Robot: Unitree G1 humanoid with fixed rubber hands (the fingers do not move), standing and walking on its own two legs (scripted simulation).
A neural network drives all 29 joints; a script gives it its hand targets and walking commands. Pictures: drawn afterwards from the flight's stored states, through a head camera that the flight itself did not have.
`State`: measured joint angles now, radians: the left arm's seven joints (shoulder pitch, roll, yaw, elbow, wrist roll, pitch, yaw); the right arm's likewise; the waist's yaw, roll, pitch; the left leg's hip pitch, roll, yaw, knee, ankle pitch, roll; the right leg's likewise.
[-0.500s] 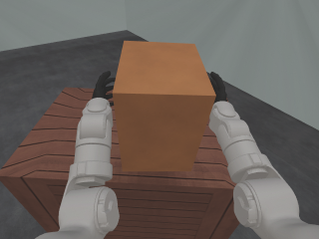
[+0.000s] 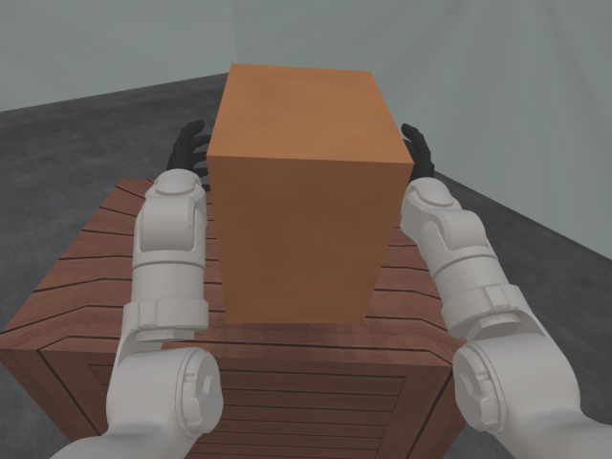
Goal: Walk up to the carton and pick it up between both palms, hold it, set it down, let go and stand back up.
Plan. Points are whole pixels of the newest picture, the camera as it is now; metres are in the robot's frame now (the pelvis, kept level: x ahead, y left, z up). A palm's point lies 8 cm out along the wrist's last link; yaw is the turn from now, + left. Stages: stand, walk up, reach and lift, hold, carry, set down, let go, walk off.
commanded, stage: reach and lift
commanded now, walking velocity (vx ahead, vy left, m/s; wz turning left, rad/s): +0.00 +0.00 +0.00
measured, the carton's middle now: (299, 196) +0.43 +0.00 +0.18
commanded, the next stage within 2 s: hold in 0.92 s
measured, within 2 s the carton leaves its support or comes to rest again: neither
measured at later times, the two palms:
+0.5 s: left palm (178, 167) +0.38 +0.14 +0.26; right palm (418, 172) +0.38 -0.14 +0.25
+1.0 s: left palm (176, 156) +0.38 +0.14 +0.27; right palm (427, 151) +0.37 -0.15 +0.28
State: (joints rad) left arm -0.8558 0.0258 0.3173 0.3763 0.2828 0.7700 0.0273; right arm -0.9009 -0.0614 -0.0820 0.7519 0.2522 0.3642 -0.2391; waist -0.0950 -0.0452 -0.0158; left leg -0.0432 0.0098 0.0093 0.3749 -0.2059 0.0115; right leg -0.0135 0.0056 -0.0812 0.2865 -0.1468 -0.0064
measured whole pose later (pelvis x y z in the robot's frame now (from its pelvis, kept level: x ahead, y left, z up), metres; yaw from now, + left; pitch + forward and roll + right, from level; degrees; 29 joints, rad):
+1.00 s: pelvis +0.00 -0.01 +0.00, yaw +0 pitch -5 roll -1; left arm -0.93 0.07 0.34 0.42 0.23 0.87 0.02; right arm -1.03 -0.13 0.00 0.76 0.38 0.56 -0.33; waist -0.09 -0.01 -0.11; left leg -0.10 0.02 -0.02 0.39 -0.21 0.00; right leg -0.06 0.03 -0.06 0.29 -0.14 -0.02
